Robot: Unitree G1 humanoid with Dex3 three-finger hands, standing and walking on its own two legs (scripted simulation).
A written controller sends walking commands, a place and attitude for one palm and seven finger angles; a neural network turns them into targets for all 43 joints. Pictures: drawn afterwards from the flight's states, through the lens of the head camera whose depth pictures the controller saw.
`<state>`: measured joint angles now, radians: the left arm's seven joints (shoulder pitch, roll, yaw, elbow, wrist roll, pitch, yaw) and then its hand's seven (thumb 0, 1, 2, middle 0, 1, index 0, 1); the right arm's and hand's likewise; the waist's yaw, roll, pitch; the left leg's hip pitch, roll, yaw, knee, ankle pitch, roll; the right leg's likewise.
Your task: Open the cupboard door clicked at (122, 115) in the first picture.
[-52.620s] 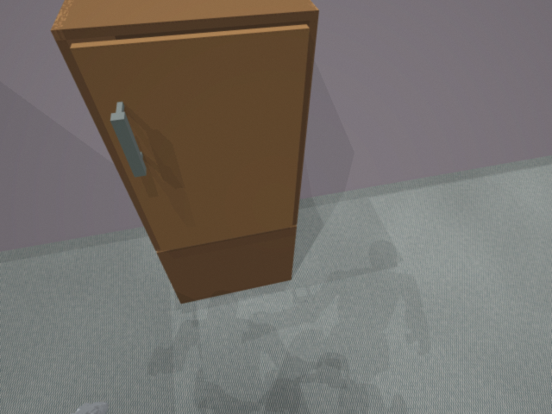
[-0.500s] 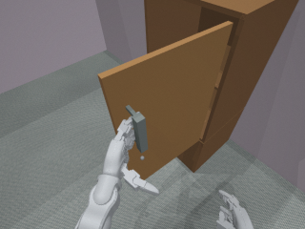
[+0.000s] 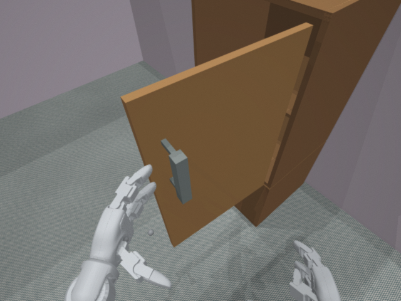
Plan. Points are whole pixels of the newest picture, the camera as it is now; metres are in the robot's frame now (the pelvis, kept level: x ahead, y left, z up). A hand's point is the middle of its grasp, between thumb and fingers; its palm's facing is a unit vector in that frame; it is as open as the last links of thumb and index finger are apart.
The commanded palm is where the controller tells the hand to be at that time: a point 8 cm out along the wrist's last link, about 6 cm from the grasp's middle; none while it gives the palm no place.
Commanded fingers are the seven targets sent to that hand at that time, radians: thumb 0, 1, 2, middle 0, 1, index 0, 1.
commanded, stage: slide the hand sideways off the handle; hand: left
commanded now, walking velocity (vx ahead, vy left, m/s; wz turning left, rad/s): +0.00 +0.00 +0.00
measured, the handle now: (175, 171) +0.34 +0.07 +0.09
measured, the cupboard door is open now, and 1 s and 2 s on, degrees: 86 86 86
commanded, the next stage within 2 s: draw the hand back to the body in 0.26 s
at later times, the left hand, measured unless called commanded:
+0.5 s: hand (121, 246) +0.19 +0.14 +0.09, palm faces -0.10 -0.99 -0.06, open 16.3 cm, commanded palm +0.17 +0.21 +0.11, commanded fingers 0.00 -0.50 0.30 -0.15 -0.30 -0.15 -0.30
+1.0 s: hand (58, 230) +0.20 +0.22 +0.13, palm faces +0.18 -0.95 -0.27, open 15.5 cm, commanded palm +0.15 +0.27 +0.16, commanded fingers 0.00 -0.05 0.50 -0.17 -0.30 -0.17 -0.30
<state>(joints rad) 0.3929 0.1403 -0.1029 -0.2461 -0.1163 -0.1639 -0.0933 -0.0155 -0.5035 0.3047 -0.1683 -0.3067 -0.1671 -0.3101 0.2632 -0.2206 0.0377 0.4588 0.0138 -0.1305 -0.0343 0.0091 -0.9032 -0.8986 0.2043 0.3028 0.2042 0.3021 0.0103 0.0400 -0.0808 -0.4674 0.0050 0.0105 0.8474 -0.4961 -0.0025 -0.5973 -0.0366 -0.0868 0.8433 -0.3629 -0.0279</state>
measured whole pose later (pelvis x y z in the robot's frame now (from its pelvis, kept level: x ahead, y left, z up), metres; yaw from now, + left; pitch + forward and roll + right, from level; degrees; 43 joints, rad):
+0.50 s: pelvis -0.01 +0.01 -0.01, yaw +0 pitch +6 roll -1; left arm 0.48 0.20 0.00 -0.32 -0.18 -0.18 -0.17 -0.02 -0.50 0.30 -0.15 -0.30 -0.15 -0.30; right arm 0.28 -0.23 0.04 0.46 0.03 -0.18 -0.06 0.01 -0.90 -0.90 0.20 0.30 0.20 0.30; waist 0.01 0.05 -0.09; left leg -0.51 0.00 0.00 0.91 -0.52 0.01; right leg -0.62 -0.04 -0.09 0.88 -0.37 -0.02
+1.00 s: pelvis +0.00 +0.03 +0.02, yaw +0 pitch +1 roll -2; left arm 0.52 0.29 0.14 -0.43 -0.10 -0.04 0.00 -0.01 -0.35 0.37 -0.16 -0.30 -0.16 -0.30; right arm 0.26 -0.22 0.05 0.52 0.02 -0.21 -0.09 0.01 -0.90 -0.90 0.21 0.30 0.21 0.30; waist 0.04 0.05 -0.05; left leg -0.28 0.00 0.01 0.71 -0.45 0.03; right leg -0.39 -0.03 -0.09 0.66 -0.29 0.01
